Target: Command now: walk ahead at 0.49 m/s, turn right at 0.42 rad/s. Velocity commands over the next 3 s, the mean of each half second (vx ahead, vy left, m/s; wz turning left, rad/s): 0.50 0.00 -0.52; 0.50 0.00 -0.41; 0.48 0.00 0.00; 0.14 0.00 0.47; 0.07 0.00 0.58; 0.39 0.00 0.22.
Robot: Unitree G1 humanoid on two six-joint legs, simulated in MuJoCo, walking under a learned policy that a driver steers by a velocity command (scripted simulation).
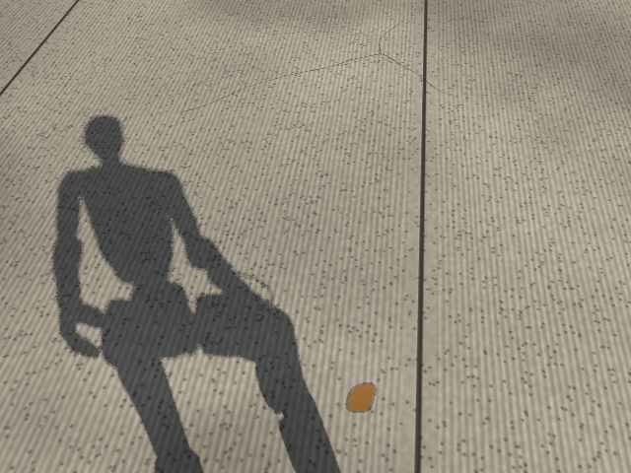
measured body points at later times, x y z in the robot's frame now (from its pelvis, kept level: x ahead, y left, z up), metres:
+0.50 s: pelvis +0.27 -0.10 -0.01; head +0.30 -0.12 +0.44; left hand +0.44 +0.13 -0.12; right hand +0.32 -0.40 -0.13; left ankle +0.27 +0.08 -0.65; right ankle +0.29 -0.17 -0.74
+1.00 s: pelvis +0.56 -0.14 +0.00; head +0.58 -0.14 +0.45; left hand +0.77 +0.04 -0.12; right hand +0.52 -0.43 -0.11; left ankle +0.63 -0.08 -0.74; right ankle +0.44 -0.24 -0.65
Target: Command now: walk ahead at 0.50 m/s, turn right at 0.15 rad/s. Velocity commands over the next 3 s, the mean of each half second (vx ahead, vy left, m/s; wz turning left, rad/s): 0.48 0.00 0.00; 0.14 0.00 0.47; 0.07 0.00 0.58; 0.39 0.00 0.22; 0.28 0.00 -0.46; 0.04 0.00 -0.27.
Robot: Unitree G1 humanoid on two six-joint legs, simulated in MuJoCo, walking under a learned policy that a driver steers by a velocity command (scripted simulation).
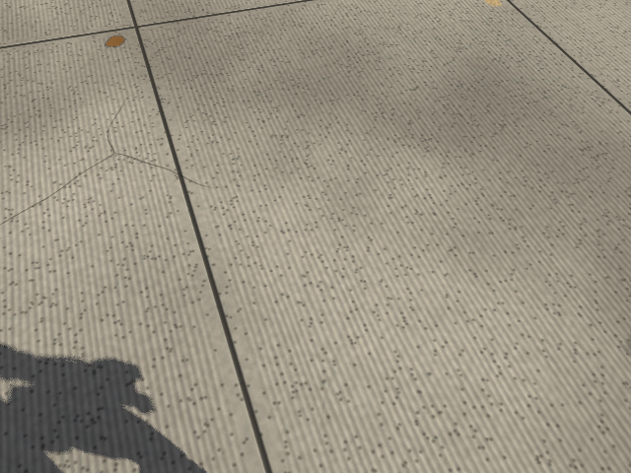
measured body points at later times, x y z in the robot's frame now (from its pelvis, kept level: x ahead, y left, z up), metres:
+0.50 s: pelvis +0.26 -0.06 +0.00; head +0.28 -0.08 +0.45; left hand +0.41 +0.20 -0.09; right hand +0.32 -0.34 -0.14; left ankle +0.18 +0.09 -0.65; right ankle +0.30 -0.15 -0.74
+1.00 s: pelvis +0.38 -0.02 -0.01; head +0.42 +0.01 +0.44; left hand +0.45 +0.29 -0.12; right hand +0.61 -0.25 -0.09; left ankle +0.42 +0.08 -0.74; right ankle +0.38 -0.18 -0.66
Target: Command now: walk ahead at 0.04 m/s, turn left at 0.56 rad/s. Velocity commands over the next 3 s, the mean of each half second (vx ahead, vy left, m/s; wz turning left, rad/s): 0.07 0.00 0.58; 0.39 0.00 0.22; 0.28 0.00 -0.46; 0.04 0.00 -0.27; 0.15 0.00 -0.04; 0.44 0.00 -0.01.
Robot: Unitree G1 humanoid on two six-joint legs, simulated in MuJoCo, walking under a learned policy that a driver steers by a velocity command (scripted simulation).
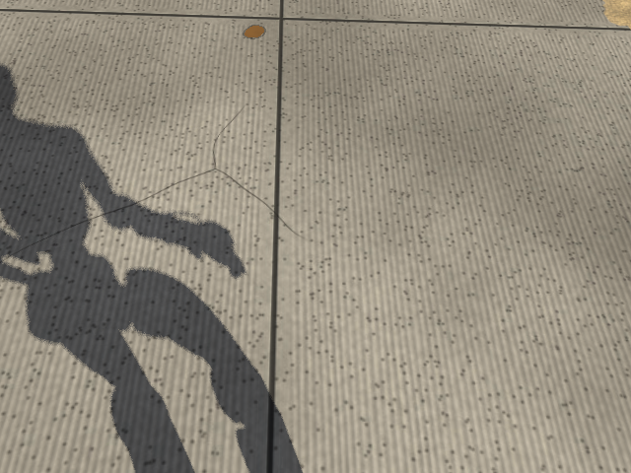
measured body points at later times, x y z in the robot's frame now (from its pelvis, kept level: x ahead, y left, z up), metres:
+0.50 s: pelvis +0.03 -0.05 +0.01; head +0.05 -0.06 +0.46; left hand +0.05 +0.26 -0.08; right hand +0.26 -0.28 -0.09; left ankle -0.02 +0.09 -0.64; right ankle +0.05 -0.16 -0.73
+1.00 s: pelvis +0.13 +0.08 +0.01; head +0.14 +0.11 +0.46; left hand +0.14 +0.38 -0.11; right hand +0.30 -0.14 -0.09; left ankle +0.02 +0.13 -0.73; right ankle +0.30 -0.03 -0.65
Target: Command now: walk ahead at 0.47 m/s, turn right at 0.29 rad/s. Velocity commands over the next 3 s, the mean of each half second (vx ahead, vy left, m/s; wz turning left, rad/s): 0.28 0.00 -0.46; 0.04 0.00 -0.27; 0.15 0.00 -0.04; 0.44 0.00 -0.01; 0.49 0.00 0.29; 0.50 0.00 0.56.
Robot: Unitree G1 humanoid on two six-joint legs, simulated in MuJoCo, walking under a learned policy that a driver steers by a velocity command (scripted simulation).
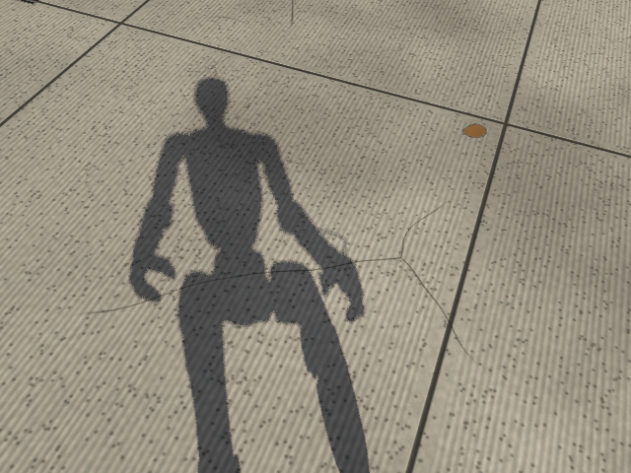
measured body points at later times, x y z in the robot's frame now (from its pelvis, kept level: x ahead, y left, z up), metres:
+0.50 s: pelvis +0.21 -0.03 -0.01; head +0.27 -0.05 +0.44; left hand +0.44 +0.21 -0.10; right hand +0.32 -0.34 -0.10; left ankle +0.33 +0.14 -0.68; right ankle +0.27 -0.11 -0.74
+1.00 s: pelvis +0.28 -0.01 -0.01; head +0.30 -0.01 +0.44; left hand +0.52 +0.17 -0.12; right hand +0.31 -0.30 -0.11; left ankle +0.37 +0.10 -0.74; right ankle +0.21 -0.12 -0.75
